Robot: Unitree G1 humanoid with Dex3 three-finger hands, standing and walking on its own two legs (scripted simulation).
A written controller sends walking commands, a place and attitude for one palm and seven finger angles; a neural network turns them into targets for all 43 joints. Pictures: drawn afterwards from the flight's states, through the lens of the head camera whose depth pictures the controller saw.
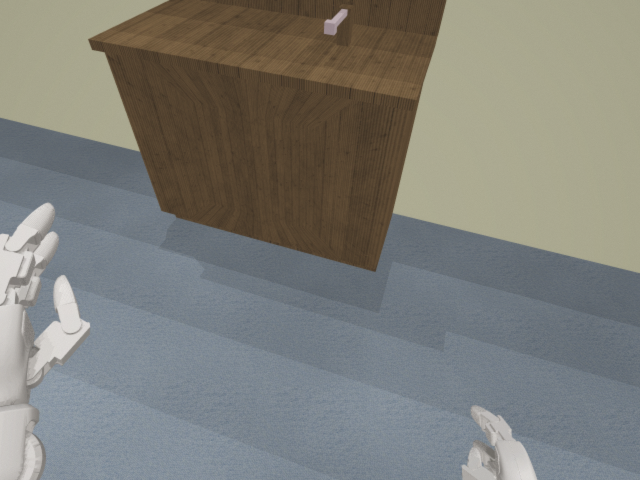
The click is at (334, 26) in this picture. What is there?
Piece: tap's lever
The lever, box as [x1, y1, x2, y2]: [324, 19, 336, 34]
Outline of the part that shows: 327,19 324,22 324,33 334,34 336,32 336,21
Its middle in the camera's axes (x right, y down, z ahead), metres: +0.02 -0.55 +1.01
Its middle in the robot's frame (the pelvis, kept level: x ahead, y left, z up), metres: +1.13 +0.05 +0.12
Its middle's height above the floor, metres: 0.90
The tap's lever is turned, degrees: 0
